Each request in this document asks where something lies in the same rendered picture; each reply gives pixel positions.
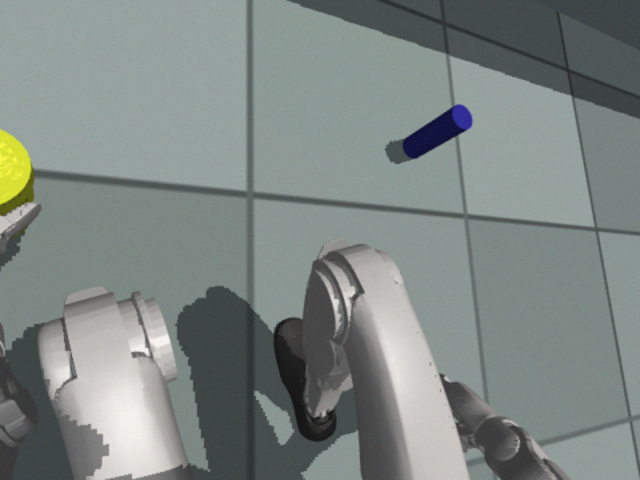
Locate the left robot hand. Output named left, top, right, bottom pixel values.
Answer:
left=0, top=202, right=42, bottom=254

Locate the right robot foot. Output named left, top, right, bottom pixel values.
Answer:
left=274, top=318, right=336, bottom=442

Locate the right robot hand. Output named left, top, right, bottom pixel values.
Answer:
left=439, top=373, right=499, bottom=453

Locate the right robot arm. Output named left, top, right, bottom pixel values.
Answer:
left=475, top=416, right=571, bottom=480

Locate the left robot arm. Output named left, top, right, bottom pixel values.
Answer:
left=0, top=323, right=39, bottom=480

